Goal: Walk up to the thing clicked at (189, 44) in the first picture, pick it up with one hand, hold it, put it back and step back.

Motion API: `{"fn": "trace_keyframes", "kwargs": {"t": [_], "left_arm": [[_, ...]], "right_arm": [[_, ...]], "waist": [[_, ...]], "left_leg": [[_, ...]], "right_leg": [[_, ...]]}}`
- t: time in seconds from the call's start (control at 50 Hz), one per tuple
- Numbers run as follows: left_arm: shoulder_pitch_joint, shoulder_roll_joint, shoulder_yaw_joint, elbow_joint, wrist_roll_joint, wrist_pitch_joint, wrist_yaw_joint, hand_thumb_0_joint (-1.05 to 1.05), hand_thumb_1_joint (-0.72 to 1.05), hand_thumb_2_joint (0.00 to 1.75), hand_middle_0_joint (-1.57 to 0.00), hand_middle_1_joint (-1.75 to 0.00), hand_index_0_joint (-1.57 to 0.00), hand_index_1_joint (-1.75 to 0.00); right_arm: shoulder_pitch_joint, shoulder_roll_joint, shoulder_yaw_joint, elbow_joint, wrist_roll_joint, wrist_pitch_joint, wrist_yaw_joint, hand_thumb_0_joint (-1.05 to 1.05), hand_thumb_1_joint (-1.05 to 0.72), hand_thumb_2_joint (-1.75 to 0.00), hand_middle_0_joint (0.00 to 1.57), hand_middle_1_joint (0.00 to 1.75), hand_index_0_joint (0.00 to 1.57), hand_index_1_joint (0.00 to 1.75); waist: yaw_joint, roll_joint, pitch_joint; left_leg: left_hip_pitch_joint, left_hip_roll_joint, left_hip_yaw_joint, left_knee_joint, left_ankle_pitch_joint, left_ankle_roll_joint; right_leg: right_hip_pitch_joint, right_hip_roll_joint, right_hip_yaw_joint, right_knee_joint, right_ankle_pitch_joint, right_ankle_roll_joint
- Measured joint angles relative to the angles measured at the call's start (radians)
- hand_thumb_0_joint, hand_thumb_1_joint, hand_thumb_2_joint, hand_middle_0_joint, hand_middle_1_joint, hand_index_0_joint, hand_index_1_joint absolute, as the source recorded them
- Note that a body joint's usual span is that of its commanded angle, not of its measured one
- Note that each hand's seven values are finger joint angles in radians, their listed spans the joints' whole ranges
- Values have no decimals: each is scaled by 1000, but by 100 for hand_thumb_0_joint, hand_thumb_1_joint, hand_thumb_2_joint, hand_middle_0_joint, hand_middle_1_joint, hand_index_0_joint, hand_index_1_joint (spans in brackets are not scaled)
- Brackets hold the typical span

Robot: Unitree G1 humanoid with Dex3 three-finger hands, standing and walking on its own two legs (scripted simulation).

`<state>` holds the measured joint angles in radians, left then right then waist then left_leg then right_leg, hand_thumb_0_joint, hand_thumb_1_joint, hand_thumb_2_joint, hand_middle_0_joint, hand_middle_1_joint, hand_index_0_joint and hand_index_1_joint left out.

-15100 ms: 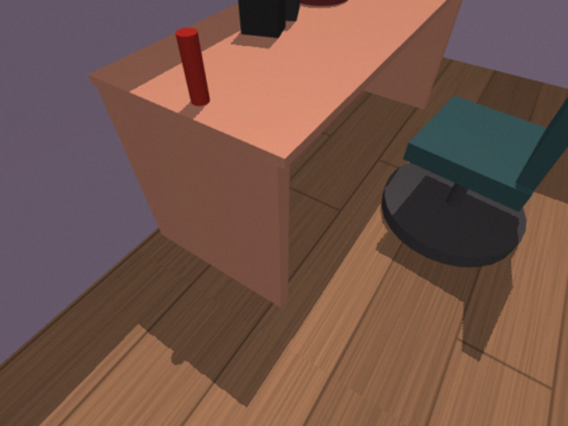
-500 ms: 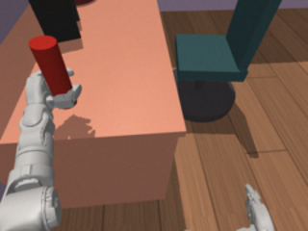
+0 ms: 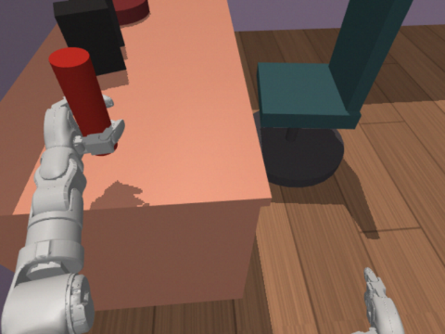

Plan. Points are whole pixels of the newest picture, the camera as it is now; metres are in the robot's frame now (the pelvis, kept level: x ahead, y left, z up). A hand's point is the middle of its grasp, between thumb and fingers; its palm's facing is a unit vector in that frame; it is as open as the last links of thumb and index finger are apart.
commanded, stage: lift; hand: left
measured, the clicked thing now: (89, 108) +0.44 +0.21 +0.20
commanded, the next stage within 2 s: hold in 1.04 s
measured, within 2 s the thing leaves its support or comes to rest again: neither
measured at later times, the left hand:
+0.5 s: hand (86, 111) +0.38 +0.18 +0.24, palm faces +0.16 -0.99 +0.00, open 6.9 cm
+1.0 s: hand (71, 106) +0.34 +0.18 +0.28, palm faces +0.15 -0.99 +0.01, open 6.9 cm
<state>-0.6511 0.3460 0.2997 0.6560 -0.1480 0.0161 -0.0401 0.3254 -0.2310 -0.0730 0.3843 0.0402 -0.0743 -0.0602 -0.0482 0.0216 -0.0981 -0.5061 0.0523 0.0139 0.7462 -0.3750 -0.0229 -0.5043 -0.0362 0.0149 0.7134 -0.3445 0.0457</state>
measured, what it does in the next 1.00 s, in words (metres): stands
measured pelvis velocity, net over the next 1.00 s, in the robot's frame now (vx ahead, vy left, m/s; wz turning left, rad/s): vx -0.01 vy -0.01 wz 0.04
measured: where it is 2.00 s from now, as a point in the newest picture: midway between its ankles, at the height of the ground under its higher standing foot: outside the picture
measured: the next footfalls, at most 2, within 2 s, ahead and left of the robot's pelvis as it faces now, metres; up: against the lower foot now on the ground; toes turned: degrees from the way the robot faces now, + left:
none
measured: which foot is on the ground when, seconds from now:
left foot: down 0.00-1.00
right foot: down 0.00-1.00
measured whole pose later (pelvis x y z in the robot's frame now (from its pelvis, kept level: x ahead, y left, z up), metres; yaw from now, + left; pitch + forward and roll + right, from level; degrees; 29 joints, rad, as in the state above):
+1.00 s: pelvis -0.01 -0.01 +0.01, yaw +2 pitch +0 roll +0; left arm -0.51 0.28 0.31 -0.04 -0.23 0.66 -0.04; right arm 0.29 -0.24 -0.12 0.57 0.06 -0.19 -0.03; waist 0.03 0.07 -0.10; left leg -0.30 0.03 -0.01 0.60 -0.31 -0.03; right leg -0.30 -0.06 -0.01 0.62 -0.31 0.04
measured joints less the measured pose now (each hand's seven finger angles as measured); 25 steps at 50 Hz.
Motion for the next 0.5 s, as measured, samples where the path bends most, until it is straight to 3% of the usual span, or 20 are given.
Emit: {"fn": "trace_keyframes", "kwargs": {"t": [0.2, 0.5], "left_arm": [[80, -36, -17, -220, -13, 129, 8, -4, -5, 112, -93, -109, -92, -110], [144, -69, -4, -516, -42, 427, -7, -4, -5, 112, -92, -109, -92, -110]], "right_arm": [[11, 12, 8, 16, 4, -26, 5, -1, 54, -5, 5, 5, 5, 5], [0, 0, -17, 72, 12, -54, 18, -1, 54, -5, 5, 5, 5, 5]], "waist": [[25, 19, -6], [56, 37, 0]], "left_leg": [[70, -3, -9, -35, 3, -3], [169, -16, -19, -108, 36, -8]], "right_leg": [[74, -3, -12, -31, -4, -2], [166, -16, -25, -73, 6, -7]]}}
